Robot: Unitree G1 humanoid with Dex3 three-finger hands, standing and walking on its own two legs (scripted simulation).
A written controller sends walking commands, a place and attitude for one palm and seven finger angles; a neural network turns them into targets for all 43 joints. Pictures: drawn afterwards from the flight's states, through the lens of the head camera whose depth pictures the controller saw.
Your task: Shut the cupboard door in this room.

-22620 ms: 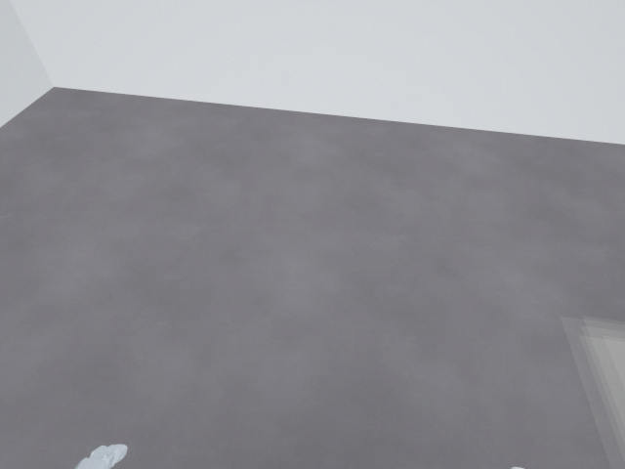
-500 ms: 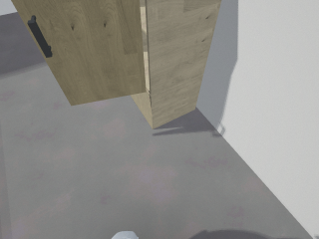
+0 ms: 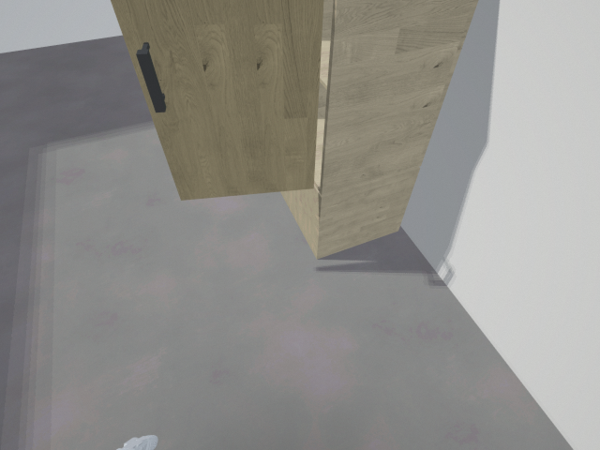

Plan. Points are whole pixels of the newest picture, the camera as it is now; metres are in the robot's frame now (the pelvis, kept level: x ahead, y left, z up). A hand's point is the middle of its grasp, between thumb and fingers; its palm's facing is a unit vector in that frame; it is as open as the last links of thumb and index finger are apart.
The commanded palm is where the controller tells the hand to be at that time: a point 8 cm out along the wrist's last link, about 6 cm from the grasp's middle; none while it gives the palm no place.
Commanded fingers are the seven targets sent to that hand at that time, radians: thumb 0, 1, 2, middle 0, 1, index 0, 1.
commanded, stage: turn to face it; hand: left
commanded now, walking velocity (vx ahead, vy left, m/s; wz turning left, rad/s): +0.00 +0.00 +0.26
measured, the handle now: (153, 78) +0.84 +0.37 +0.05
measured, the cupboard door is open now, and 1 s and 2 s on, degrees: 75 75 75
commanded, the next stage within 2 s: take the last steps up to it in 0.02 s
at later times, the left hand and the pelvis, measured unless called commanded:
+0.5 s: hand out of the picture -0.09 +0.15 -0.15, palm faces +0.25 -0.94 -0.25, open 7.4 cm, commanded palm none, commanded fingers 0.00 0.90 0.90 -0.20 -0.30 -0.20 -0.30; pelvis -0.02 -0.02 +0.01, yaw +8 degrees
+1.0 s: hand out of the picture +0.11 +0.26 -0.17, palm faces +0.17 -0.97 -0.17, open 7.4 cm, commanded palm none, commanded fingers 0.00 0.90 0.90 -0.20 -0.30 -0.20 -0.30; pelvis +0.08 +0.06 +0.00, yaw +7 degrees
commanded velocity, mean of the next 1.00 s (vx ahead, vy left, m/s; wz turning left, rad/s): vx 0.27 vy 0.02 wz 0.03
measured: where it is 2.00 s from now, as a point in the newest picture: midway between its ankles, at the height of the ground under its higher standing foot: (284, 397)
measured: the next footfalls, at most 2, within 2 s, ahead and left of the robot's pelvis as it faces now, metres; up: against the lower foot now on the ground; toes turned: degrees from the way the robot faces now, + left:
right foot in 0.08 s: +0.04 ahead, -0.13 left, +0.00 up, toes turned -3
left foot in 0.66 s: +0.00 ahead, +0.15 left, +0.00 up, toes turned +16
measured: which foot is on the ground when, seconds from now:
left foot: down 0.00-0.08, up 0.10-0.64, down 0.66-1.00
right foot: up 0.00-0.06, down 0.08-0.66, up 0.68-1.00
